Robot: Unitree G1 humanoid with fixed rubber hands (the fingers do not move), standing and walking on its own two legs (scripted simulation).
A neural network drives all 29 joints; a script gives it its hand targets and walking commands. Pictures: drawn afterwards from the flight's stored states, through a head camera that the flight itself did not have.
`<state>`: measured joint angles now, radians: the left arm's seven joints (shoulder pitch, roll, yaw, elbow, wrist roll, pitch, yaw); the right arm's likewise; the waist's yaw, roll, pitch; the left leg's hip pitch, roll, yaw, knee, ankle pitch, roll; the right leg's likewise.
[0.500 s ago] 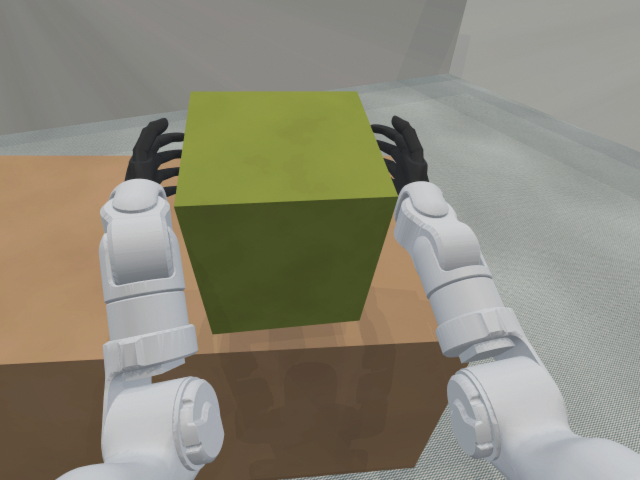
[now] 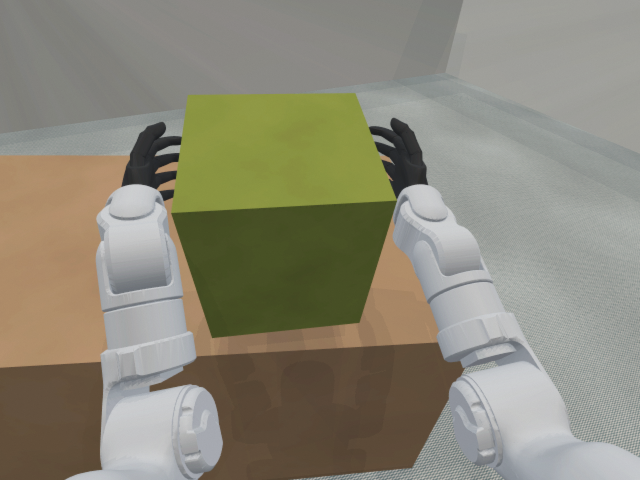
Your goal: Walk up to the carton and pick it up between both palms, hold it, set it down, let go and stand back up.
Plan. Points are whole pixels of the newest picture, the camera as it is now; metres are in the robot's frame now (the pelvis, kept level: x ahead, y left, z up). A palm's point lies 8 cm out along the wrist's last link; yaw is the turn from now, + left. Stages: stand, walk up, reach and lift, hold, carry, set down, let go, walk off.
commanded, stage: hold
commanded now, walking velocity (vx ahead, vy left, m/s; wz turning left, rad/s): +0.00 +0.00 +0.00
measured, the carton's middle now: (281, 219) +0.39 +0.02 +0.16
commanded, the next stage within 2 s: none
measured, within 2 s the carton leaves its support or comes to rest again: neither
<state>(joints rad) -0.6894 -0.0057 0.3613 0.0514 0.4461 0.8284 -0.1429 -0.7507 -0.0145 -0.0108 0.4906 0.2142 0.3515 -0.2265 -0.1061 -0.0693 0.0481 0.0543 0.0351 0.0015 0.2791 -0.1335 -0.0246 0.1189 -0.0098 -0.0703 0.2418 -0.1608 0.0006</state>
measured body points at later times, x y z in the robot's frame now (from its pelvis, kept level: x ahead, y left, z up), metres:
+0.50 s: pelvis +0.00 +0.00 +0.00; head -0.06 +0.03 +0.44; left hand +0.37 +0.17 +0.24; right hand +0.37 -0.13 +0.24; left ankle +0.03 +0.13 -0.75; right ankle +0.00 -0.11 -0.75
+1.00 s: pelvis +0.00 +0.00 +0.00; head -0.06 +0.03 +0.44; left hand +0.37 +0.17 +0.24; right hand +0.37 -0.13 +0.24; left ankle +0.03 +0.13 -0.75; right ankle +0.00 -0.11 -0.75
